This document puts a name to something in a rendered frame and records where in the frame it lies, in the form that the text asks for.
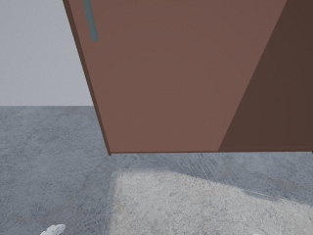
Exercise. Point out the handle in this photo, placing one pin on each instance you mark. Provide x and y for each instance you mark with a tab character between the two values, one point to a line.
90	20

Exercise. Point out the robot left hand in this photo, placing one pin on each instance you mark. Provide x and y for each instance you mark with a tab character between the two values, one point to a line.
54	230

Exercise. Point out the wardrobe door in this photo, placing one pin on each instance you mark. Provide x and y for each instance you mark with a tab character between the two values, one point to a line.
169	75
277	107

